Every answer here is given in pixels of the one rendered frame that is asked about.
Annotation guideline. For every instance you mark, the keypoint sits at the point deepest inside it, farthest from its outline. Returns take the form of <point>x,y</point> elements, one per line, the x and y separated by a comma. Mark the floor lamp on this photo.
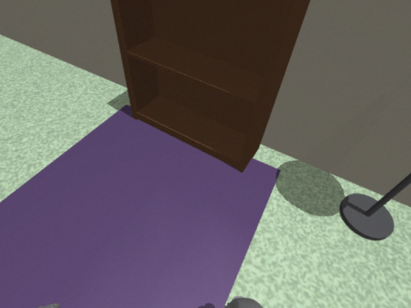
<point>368,217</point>

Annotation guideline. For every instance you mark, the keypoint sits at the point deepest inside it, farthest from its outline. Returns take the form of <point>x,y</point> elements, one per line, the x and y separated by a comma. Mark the bookshelf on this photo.
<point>207,72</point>

